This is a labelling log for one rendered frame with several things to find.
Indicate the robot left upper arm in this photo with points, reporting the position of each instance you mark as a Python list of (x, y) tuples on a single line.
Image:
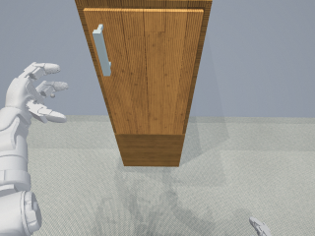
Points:
[(20, 214)]

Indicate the robot left hand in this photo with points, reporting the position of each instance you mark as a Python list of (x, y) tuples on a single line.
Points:
[(21, 93)]

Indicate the handle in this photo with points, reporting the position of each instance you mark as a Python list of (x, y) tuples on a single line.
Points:
[(101, 51)]

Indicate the robot right hand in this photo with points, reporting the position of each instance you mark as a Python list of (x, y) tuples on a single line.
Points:
[(261, 228)]

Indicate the left robot forearm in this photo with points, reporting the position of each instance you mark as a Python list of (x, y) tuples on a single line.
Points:
[(14, 157)]

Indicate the cupboard door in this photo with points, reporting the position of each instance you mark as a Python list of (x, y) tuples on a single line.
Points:
[(152, 54)]

